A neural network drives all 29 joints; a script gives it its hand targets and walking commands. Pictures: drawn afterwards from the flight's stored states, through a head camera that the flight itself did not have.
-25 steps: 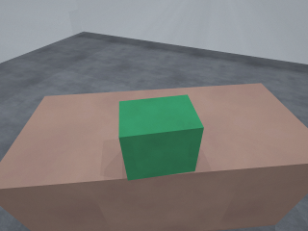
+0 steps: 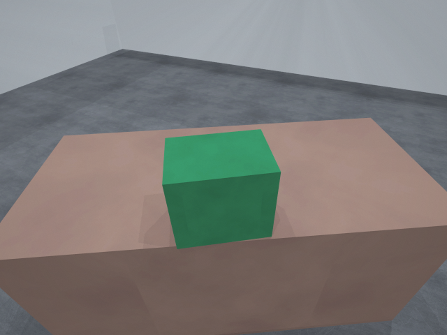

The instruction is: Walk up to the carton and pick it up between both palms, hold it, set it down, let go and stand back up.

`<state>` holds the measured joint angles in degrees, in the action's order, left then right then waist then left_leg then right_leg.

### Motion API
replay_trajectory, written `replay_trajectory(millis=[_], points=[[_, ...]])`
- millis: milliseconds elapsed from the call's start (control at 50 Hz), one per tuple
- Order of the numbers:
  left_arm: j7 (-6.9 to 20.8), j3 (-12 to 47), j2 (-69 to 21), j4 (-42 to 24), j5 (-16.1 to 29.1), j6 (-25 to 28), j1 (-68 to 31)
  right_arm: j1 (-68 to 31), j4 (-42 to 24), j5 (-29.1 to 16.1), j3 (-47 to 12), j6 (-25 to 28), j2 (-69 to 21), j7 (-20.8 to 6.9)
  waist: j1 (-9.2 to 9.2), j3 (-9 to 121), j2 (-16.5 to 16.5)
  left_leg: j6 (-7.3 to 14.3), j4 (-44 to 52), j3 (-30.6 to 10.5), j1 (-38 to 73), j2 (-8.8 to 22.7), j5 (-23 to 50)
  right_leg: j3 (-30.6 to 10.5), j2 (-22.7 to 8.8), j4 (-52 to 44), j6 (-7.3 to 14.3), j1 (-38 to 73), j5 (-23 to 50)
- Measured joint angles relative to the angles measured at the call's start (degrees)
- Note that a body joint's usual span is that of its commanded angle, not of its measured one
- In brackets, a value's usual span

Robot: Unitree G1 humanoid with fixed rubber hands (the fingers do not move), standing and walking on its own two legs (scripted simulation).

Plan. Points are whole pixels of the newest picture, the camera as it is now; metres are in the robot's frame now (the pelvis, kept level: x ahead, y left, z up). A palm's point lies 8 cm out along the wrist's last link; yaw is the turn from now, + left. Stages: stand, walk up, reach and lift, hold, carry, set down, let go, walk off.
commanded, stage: stand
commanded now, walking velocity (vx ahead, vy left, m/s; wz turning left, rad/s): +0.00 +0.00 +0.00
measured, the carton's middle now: (219, 188) +0.51 +0.04 -0.01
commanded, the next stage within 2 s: none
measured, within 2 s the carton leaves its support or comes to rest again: neither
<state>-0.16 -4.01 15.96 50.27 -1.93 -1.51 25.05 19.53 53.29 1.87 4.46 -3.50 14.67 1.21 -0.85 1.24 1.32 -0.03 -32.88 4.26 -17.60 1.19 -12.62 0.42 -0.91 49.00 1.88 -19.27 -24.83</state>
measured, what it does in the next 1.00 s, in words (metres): steps on the spot: right foot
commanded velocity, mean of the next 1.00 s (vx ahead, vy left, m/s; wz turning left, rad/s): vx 0.00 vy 0.00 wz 0.00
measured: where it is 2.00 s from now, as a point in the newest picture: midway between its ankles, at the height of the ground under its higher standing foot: outside the picture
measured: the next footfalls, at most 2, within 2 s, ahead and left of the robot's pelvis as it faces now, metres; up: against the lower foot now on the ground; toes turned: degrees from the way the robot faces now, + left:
right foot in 0.04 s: +0.06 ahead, -0.11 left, +0.00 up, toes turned -1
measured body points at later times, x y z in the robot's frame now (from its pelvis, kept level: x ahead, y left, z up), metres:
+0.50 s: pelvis -0.02 +0.00 +0.01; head -0.03 +0.01 +0.46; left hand +0.04 +0.29 -0.12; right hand +0.02 -0.28 -0.12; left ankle +0.01 +0.14 -0.72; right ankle +0.02 -0.11 -0.72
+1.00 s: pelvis +0.01 +0.02 +0.02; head +0.02 +0.03 +0.47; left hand +0.04 +0.30 -0.13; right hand +0.08 -0.26 -0.11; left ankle +0.01 +0.14 -0.72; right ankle +0.02 -0.11 -0.72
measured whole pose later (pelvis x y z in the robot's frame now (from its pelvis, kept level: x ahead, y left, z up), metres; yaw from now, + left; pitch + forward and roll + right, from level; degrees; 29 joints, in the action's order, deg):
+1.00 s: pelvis +0.01 +0.02 +0.02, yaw +2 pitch -4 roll -1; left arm 0.1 -1.3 17.3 61.1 0.0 1.0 12.2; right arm 10.8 60.1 -0.6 0.8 1.1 16.4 0.3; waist -0.2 -4.3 0.7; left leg 0.1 -23.0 1.3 -7.4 1.0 -12.1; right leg 2.2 -1.3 20.3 -1.1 -6.4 -10.3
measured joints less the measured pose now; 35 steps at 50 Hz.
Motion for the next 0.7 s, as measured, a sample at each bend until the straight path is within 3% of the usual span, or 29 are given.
replay_trajectory(millis=[40, 100, 160, 200, 260, 400, 700], points=[[-0.5, 0.1, -0.1, -0.5, -0.5, 0.2, 1.7, -0.6, -0.2, -1.3, 0.1, -0.1, 0.3, 0.3, -1.57, 1.2, 0.6, -0.7, -4.4, 0.8, -3.0, -0.4, -2.4, -1.1, -0.7, -7.5, 0.4, 3.5, -0.8], [-0.8, 1.2, -2.0, 0.9, -0.7, -0.2, 1.6, -0.8, -1.2, -1.4, 0.5, 0.6, 1.7, -0.4, -0.96, 0.5, -3.6, -0.3, -12.7, -3.6, -6.0, 1.0, -9.3, 2.4, 1.1, -6.6, -0.2, 3.5, 3.7], [-0.5, 1.2, -2.9, 1.4, -0.3, 0.7, 2.1, 0.2, -2.6, -1.5, 0.4, 0.9, 2.6, -1.4, -0.75, 1.0, -5.3, -0.1, -17.7, -6.6, -5.1, 1.8, -11.2, 4.0, 2.3, -7.8, 0.1, 3.8, 4.4], [-0.3, 1.2, -2.9, 1.2, -0.1, 0.7, 1.8, 0.9, -3.0, -1.3, 0.2, 1.4, 2.7, -1.4, -0.25, 1.3, -5.0, 0.1, -13.8, -6.5, -1.4, 2.6, -10.6, 4.5, 2.3, -8.3, 0.0, 3.6, 4.6], [-0.2, 0.9, -2.1, 1.4, 0.3, 0.8, -0.8, 0.8, -2.3, -1.1, -0.5, 2.4, 2.0, -1.1, 0.16, -0.4, -2.3, -1.8, -7.8, -5.5, 1.5, 1.4, -6.4, 3.9, 0.7, -9.0, -0.8, 3.8, 5.3], [0.3, 1.0, 0.1, 0.6, 1.2, 2.5, -7.3, -0.2, -0.4, -1.6, -2.5, 3.6, 1.6, -1.3, 0.52, -4.1, -0.5, -1.6, 1.2, -5.0, 5.1, 1.0, -1.5, 3.6, 0.5, -18.6, -1.0, 7.6, 11.1], [0.8, 2.1, 2.8, 4.6, 1.8, 1.9, -13.2, -4.3, 3.6, -1.9, -4.0, 3.6, 2.0, -1.2, 1.6, -5.4, -0.3, -0.7, 6.2, -3.5, 6.9, 0.7, 0.6, 2.2, 0.4, -25.0, -2.1, 9.6, 14.6]])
